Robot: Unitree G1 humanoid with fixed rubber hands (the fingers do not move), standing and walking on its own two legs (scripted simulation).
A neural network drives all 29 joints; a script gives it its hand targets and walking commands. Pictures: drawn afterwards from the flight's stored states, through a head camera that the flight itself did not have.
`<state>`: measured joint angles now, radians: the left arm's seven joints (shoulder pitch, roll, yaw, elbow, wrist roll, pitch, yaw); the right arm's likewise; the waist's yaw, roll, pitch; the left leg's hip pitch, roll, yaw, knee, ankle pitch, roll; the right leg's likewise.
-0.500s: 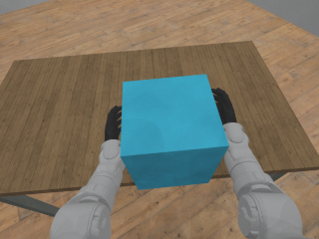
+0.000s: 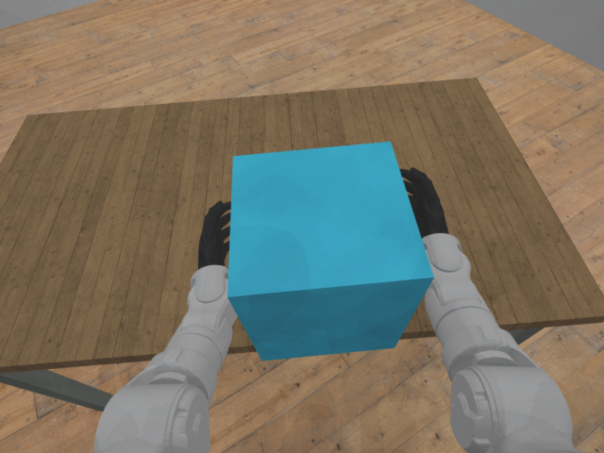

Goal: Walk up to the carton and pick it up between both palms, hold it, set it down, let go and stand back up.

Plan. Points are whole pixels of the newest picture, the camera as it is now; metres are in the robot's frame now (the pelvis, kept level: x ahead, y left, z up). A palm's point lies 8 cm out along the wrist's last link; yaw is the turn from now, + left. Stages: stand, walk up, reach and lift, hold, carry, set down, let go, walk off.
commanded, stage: reach and lift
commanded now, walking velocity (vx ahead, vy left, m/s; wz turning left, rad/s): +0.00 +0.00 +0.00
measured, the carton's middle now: (320, 260) +0.40 +0.01 -0.01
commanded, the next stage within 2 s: none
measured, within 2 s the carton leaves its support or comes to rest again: leaves its support in 0.42 s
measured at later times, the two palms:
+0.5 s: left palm (211, 254) +0.38 +0.16 +0.03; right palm (432, 224) +0.43 -0.14 +0.05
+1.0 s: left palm (196, 263) +0.35 +0.16 +0.06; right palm (438, 225) +0.39 -0.14 +0.09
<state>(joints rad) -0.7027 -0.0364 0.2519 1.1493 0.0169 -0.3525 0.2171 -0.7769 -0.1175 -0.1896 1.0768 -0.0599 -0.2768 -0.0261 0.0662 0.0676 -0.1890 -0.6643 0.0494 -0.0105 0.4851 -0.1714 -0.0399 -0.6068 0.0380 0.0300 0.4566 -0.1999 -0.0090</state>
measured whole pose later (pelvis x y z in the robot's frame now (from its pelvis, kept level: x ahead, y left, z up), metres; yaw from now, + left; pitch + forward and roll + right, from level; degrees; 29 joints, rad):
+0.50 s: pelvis -0.01 +0.00 +0.00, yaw +0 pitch +20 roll -1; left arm -0.70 -0.04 0.25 1.10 0.02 -0.35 0.21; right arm -0.78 -0.12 -0.19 1.08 -0.06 -0.32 -0.04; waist 0.07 0.07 -0.20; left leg -0.66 0.05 -0.01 0.49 -0.16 -0.04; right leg -0.61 0.04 0.03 0.46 -0.19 -0.01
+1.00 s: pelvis -0.03 +0.00 +0.00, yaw +0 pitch +14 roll -1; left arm -0.70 -0.04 0.25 1.10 0.02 -0.27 0.21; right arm -0.78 -0.12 -0.19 1.13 -0.06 -0.29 -0.06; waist 0.07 0.02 -0.21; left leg -0.58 0.05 -0.01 0.48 -0.14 -0.03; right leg -0.52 0.04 0.03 0.45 -0.17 -0.01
